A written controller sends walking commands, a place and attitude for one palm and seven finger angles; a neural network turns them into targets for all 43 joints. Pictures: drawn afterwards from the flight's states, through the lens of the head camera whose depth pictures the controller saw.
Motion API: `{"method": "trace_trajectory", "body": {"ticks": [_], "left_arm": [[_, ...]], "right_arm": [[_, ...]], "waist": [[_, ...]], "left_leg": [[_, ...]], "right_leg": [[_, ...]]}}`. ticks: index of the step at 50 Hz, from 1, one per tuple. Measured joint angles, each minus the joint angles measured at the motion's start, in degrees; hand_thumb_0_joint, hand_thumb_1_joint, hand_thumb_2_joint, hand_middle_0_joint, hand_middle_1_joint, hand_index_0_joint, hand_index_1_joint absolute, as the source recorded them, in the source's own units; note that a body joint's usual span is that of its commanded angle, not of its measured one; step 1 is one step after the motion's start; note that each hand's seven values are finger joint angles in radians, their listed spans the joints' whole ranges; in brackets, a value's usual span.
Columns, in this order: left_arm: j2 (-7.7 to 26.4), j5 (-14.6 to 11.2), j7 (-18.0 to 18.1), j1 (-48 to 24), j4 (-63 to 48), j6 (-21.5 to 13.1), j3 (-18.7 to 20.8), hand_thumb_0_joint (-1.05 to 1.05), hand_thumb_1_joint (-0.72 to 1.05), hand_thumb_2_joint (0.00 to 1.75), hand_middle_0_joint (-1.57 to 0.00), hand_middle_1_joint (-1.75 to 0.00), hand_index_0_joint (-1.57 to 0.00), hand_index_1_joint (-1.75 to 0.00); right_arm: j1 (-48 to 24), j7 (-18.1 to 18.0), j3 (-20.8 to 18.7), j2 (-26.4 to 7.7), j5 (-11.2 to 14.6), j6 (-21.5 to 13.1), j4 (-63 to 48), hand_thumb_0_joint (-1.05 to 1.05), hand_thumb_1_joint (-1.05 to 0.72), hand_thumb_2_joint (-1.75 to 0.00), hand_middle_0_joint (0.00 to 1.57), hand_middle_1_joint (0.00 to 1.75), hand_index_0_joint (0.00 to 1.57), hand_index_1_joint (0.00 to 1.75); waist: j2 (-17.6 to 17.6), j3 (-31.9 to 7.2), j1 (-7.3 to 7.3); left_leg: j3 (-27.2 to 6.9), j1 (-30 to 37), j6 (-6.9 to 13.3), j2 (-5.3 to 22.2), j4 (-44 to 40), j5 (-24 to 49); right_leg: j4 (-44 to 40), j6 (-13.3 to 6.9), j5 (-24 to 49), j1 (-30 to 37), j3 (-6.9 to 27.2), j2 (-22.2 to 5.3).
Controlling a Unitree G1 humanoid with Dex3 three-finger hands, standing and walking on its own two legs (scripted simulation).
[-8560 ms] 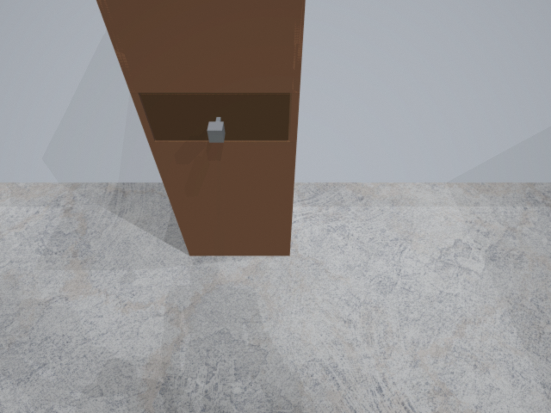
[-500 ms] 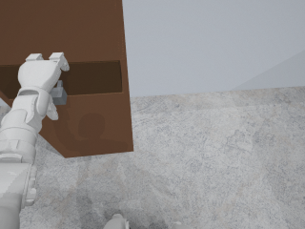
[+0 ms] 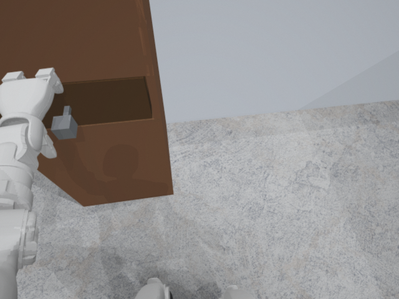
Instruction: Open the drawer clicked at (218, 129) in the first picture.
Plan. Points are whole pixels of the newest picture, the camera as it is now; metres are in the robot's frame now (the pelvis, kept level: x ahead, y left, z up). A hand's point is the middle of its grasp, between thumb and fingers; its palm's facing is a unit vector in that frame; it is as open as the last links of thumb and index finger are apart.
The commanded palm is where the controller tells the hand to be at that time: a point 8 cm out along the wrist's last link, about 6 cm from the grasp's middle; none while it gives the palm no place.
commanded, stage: move the hooked fingers above the handle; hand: left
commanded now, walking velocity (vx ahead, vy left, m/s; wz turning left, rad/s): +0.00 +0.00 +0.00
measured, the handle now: (66, 120) +0.52 +0.29 -0.02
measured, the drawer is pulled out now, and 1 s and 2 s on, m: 0.00 0.00 0.00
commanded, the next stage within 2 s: none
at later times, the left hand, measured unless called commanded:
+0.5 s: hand (40, 123) +0.47 +0.31 +0.04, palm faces -0.10 +0.00 -1.00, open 13.7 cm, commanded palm +0.46 +0.30 +0.10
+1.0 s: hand (49, 132) +0.46 +0.29 +0.03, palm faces -0.16 -0.04 -0.99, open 13.8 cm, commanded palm +0.47 +0.28 +0.11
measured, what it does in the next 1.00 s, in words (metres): stands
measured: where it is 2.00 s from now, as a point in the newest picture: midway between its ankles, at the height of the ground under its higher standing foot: outside the picture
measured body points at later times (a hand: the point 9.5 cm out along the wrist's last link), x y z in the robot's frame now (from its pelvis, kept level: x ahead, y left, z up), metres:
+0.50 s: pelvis -0.01 +0.01 +0.00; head +0.09 +0.02 +0.44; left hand +0.47 +0.30 +0.10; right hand +0.01 -0.26 -0.12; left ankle +0.03 +0.11 -0.69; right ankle -0.03 -0.13 -0.69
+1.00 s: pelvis -0.01 +0.01 +0.00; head +0.10 +0.03 +0.44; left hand +0.46 +0.29 +0.08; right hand -0.01 -0.27 -0.12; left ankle +0.03 +0.11 -0.69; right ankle -0.03 -0.13 -0.69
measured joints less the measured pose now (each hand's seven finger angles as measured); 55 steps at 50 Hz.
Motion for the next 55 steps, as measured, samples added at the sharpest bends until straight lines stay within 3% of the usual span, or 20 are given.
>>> {"method": "trace_trajectory", "body": {"ticks": [4, 8, 11, 14, 18, 20, 23, 26, 28, 31, 34, 36, 38, 41, 44, 46, 51, 55], "left_arm": [[-0.17, -1.01, -4.55, 1.9, 2.32, 2.84, -1.31, 0.01, -0.49, 0.3, -0.31, -1.2, -0.34, -1.22], [-0.67, -2.72, -8.97, 4.56, -1.58, -1.58, -3.18, 0.0, -0.49, 0.3, -0.32, -1.2, -0.33, -1.21], [-1.22, -2.58, -8.46, 4.91, -6.34, -6.61, -4.32, 0.0, -0.49, 0.3, -0.32, -1.2, -0.33, -1.2], [-1.68, -1.82, -4.91, 3.09, -7.66, -9.06, -3.36, 0.0, -0.49, 0.3, -0.32, -1.2, -0.33, -1.2], [-1.14, -0.73, 0.01, -1.19, -2.73, -4.24, -1.58, 0.0, -0.49, 0.3, -0.32, -1.2, -0.32, -1.2], [-0.87, -0.55, 0.98, -2.33, -0.45, -1.82, -1.25, 0.0, -0.49, 0.3, -0.32, -1.2, -0.33, -1.21], [-1.86, 0.03, -0.88, -2.32, 0.69, 2.12, -2.51, 0.0, -0.49, 0.3, -0.32, -1.2, -0.33, -1.24], [-1.93, -0.43, -4.48, -0.94, 3.23, 3.69, -3.01, 0.0, -0.49, 0.3, -0.31, -1.2, -0.33, -1.23], [-1.6, -1.14, -6.78, 0.45, 3.18, 2.47, -2.95, 0.0, -0.49, 0.3, -0.32, -1.2, -0.33, -1.23], [-0.97, -1.28, -8.22, 2.36, -0.32, -2.11, -2.89, 0.0, -0.49, 0.3, -0.32, -1.2, -0.33, -1.21], [-0.67, -0.98, -6.48, 2.82, -4.46, -6.62, -2.33, 0.0, -0.49, 0.3, -0.32, -1.2, -0.33, -1.21], [-0.53, -0.9, -4.12, 1.83, -4.99, -7.62, -1.85, 0.0, -0.49, 0.3, -0.32, -1.2, -0.33, -1.2], [-0.26, -0.95, -1.93, 0.3, -3.5, -6.52, -1.0, 0.0, -0.49, 0.3, -0.32, -1.2, -0.32, -1.2], [0.62, -0.34, -0.37, -1.77, 0.71, -1.7, -0.88, 0.01, -0.49, 0.3, -0.32, -1.2, -0.32, -1.2], [0.75, -0.15, -1.9, -2.58, 3.88, 2.46, -2.55, 0.0, -0.49, 0.3, -0.31, -1.2, -0.32, -1.2], [0.09, -0.87, -4.24, -1.82, 3.54, 3.11, -4.04, 0.0, -0.49, 0.3, -0.31, -1.2, -0.32, -1.2], [-2.7, -2.69, -7.99, 1.38, -3.79, -2.83, -5.92, 0.0, -0.49, 0.3, -0.32, -1.2, -0.32, -1.2], [-3.26, -1.14, -3.9, 0.53, -5.6, -6.39, -3.7, 0.0, -0.49, 0.3, -0.32, -1.2, -0.32, -1.2]], "right_arm": [[0.61, -0.25, 0.14, 0.34, 0.6, 0.42, -0.15, 0.0, -0.91, -0.89, 0.2, 0.3, 0.2, 0.3], [1.86, -1.56, -0.16, 1.23, 0.5, -0.39, 0.45, 0.0, -0.9, -0.89, 0.2, 0.3, 0.2, 0.3], [2.25, -2.17, -0.69, 1.51, 0.14, -1.28, 1.16, 0.0, -0.9, -0.89, 0.21, 0.3, 0.2, 0.3], [1.43, -1.83, -0.84, 1.13, -0.18, -1.67, 1.46, 0.0, -0.9, -0.89, 0.21, 0.3, 0.2, 0.3], [-0.1, -0.47, -0.3, 0.42, -0.4, -1.23, 0.52, 0.0, -0.9, -0.89, 0.2, 0.3, 0.2, 0.3], [-0.29, 0.2, -0.05, 0.24, -0.38, -0.73, -0.16, 0.0, -0.9, -0.9, 0.2, 0.3, 0.2, 0.3], [0.3, 0.68, 0.1, 0.31, -0.14, 0.1, -0.49, 0.0, -0.91, -0.9, 0.2, 0.3, 0.2, 0.3], [1.01, 0.26, 0.66, 0.85, 0.44, 0.81, -0.43, 0.0, -0.9, -0.89, 0.2, 0.3, 0.2, 0.3], [1.77, -0.46, 0.89, 1.37, 0.59, 0.65, -0.44, 0.0, -0.9, -0.89, 0.2, 0.3, 0.2, 0.3], [3.11, -1.48, 0.6, 2.02, 0.37, -0.2, -0.15, 0.0, -0.9, -0.89, 0.21, 0.3, 0.2, 0.3], [3.79, -1.8, 0.05, 2.04, -0.14, -0.94, 0.71, 0.0, -0.9, -0.89, 0.21, 0.3, 0.2, 0.3], [3.61, -1.55, -0.16, 1.71, -0.32, -1.09, 1.27, 0.0, -0.9, -0.89, 0.21, 0.3, 0.2, 0.3], [3.03, -1.01, -0.08, 1.2, -0.39, -0.96, 1.52, 0.0, -0.9, -0.89, 0.21, 0.3, 0.2, 0.3], [2.23, -0.16, 0.06, 0.49, -0.28, -0.6, 1.06, 0.0, -0.9, -0.89, 0.2, 0.3, 0.2, 0.3], [2.02, 0.18, -0.05, 0.21, -0.06, -0.59, 0.54, 0.0, -0.9, -0.89, 0.2, 0.3, 0.2, 0.3], [2.28, -0.06, -0.23, 0.38, -0.01, -0.71, 0.55, 0.0, -0.9, -0.89, 0.2, 0.3, 0.2, 0.3], [3.18, -1.52, -0.54, 1.33, -0.33, -1.66, 1.33, 0.0, -0.9, -0.89, 0.2, 0.3, 0.2, 0.3], [2.29, -1.59, -0.01, 1.31, -0.47, -1.96, 1.34, 0.0, -0.9, -0.89, 0.2, 0.3, 0.2, 0.3]], "waist": [[0.26, 0.27, 1.05], [-0.45, 0.68, 1.62], [-1.11, 0.42, 1.62], [-1.26, 0.13, 0.81], [-0.89, -0.11, -0.51], [-0.56, 0.0, -0.43], [0.03, 0.01, 0.45], [0.1, 0.01, 0.41], [-0.14, 0.31, 0.18], [-0.61, 0.54, 0.1], [-0.88, 0.43, 0.11], [-0.89, 0.28, -0.08], [-0.81, 0.21, -0.41], [-0.47, 0.17, -0.71], [-0.06, 0.72, -0.25], [-0.04, 0.95, 0.28], [-0.72, 0.63, 0.73], [-0.91, -0.1, -0.64]], "left_leg": [[0.52, 1.88, 0.24, -0.09, -1.75, 0.53], [-0.25, 3.62, 0.31, -0.5, -2.63, 0.75], [-1.13, 3.17, 0.28, -0.78, -1.59, 0.34], [-1.63, 1.5, 0.36, -0.87, 0.24, -0.27], [-1.22, -1.04, 0.63, -0.85, 1.68, -0.43], [-0.66, -1.61, 0.78, -0.72, 1.59, -0.21], [0.08, -0.95, 1.01, -0.55, 0.64, 0.25], [0.71, 0.79, 1.17, -0.5, -0.68, 0.6], [0.71, 1.82, 1.18, -0.53, -1.28, 0.75], [0.18, 2.15, 1.05, -0.58, -1.23, 0.76], [-0.51, 1.25, 0.91, -0.63, -0.11, 0.4], [-0.85, 0.3, 0.89, -0.65, 0.81, 0.13], [-0.92, -0.62, 0.9, -0.65, 1.47, 0.01], [-0.63, -1.68, 0.94, -0.6, 1.67, 0.18], [-0.34, -1.65, 1.02, -0.55, 1.02, 0.62], [-0.23, -1.08, 1.05, -0.55, 0.32, 0.89], [-0.71, 0.73, 0.92, -0.8, -0.53, 0.83], [-1.06, 0.23, 0.71, -0.75, 0.66, 0.09]], "right_leg": [[-1.74, 0.23, 0.7, 1.7, 0.49, -0.14], [-3.25, 0.29, 0.92, 4.11, -0.33, -0.44], [-2.87, 0.28, 0.48, 4.34, -1.22, -0.58], [-1.44, 0.28, -0.12, 3.04, -1.69, -0.6], [0.35, 0.49, -0.33, 0.22, -1.25, -0.65], [0.49, 0.72, -0.02, -0.68, -0.68, -0.6], [-0.36, 1.01, 0.67, -0.37, 0.07, -0.54], [-1.47, 1.17, 1.16, 1.03, 0.69, -0.56], [-2.07, 1.15, 1.32, 2.07, 0.67, -0.59], [-2.35, 0.99, 1.3, 2.75, 0.14, -0.56], [-1.59, 0.8, 0.88, 2.28, -0.53, -0.51], [-0.8, 0.73, 0.55, 1.51, -0.84, -0.48], [-0.08, 0.72, 0.36, 0.58, -0.9, -0.46], [0.46, 0.78, 0.47, -0.74, -0.59, -0.46], [-0.06, 0.96, 0.96, -0.89, -0.29, -0.45], [-0.77, 1.04, 1.29, -0.35, -0.19, -0.46], [-1.92, 0.86, 1.19, 1.8, -0.7, -0.62], [-0.8, 0.57, 0.37, 1.43, -1.03, -0.52]]}}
